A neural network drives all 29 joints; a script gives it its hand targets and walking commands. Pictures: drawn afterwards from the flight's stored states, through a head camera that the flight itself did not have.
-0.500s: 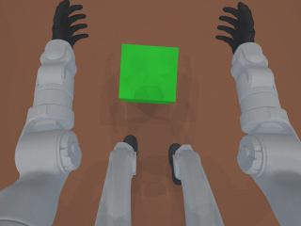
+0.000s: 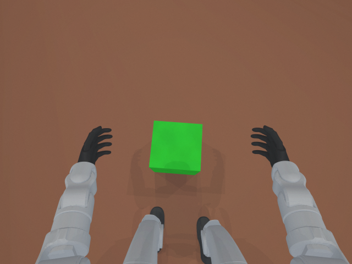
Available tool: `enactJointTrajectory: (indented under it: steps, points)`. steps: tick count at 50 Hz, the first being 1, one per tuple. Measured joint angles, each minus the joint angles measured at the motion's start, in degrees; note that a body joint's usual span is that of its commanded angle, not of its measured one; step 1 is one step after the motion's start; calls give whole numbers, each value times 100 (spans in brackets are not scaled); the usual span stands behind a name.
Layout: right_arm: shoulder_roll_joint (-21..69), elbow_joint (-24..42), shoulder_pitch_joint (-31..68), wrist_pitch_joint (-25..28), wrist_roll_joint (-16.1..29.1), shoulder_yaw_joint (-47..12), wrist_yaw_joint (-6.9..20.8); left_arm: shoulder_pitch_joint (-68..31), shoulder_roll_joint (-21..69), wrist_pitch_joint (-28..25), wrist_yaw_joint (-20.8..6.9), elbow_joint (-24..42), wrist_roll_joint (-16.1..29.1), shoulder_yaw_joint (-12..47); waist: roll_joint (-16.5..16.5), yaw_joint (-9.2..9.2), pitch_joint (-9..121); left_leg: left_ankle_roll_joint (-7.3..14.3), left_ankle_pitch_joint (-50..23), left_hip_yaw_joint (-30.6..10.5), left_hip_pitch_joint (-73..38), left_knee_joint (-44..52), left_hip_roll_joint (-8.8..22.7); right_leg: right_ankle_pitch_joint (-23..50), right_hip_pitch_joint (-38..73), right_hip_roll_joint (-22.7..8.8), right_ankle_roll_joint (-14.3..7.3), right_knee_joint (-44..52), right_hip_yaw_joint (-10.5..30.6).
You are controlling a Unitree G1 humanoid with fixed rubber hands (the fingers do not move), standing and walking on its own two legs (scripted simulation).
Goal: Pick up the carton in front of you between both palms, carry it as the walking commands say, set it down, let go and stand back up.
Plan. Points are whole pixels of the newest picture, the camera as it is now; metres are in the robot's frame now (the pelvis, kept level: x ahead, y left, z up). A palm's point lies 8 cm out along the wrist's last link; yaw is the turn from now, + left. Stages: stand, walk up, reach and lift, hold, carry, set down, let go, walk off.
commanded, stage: let go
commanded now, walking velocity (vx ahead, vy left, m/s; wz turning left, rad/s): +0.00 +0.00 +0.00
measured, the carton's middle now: (176, 150) +0.44 +0.02 -0.60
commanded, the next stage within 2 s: stand in 0.82 s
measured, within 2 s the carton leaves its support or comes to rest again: neither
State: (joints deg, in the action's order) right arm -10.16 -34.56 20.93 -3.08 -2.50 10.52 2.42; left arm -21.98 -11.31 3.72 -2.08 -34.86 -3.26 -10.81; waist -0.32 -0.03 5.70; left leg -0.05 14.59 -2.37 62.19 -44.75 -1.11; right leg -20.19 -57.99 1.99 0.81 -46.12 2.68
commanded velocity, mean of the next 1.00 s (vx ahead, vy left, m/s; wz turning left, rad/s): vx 0.00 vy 0.00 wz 0.00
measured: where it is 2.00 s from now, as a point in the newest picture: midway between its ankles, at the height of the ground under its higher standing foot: (180, 242)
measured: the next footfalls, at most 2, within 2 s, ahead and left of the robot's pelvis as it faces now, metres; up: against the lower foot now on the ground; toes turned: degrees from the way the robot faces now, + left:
none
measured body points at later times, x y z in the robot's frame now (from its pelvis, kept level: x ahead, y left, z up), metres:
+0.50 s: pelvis +0.03 -0.01 +0.05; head +0.06 -0.01 +0.50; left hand +0.20 +0.22 -0.02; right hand +0.20 -0.25 -0.02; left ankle +0.04 +0.11 -0.69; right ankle -0.01 -0.13 -0.69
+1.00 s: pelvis +0.04 +0.00 +0.05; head +0.04 +0.01 +0.50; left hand +0.19 +0.28 -0.04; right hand +0.19 -0.28 -0.03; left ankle +0.04 +0.11 -0.69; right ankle -0.01 -0.13 -0.69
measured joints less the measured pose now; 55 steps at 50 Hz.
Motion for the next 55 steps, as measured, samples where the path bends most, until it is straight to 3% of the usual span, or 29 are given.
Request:
enactJointTrajectory:
  steps: [15, 26, 34, 41, 46, 55]
  points:
    - [-80, 630, -2674, 412, 234, -623, 62, 2767, -4, -459, -51, 641, 264, 590, -56, -36, -469, -39, -241, 36, -3301, 1601, 21, 285, 3264, -56, -89, 1597, 70]
    - [-193, 923, -3391, -61, 227, -814, 173, 3573, -117, 44, -190, 1028, 290, 808, -102, -10, -947, -48, -238, 51, -5171, 2117, 10, 292, 5134, -93, -136, 2124, 90]
    - [-141, 970, -3231, -423, 167, -794, 200, 3457, -103, 438, -220, 1156, 219, 825, -126, 20, -1245, -24, -159, 71, -5581, 2039, -27, 204, 5536, -127, -119, 2030, 106]
    - [-130, 1045, -3257, -556, 139, -783, 176, 3469, -116, 453, -188, 1155, 251, 836, -115, 27, -1333, 4, -133, 112, -5663, 2013, -42, 195, 5611, -145, -88, 2014, 145]
    - [-435, 235, -3119, -159, 48, -851, -198, 3422, -430, 94, 174, 425, 124, 861, -70, -4, -856, 2, 55, 93, -5070, 1597, 21, 121, 5119, -70, -67, 1811, 123]
    - [-834, -594, -3046, 203, 11, -780, -313, 3479, -814, -183, 289, -255, 97, 775, -70, 5, -622, 32, 170, 82, -4840, 1455, 27, 63, 4949, -60, -53, 1792, 111]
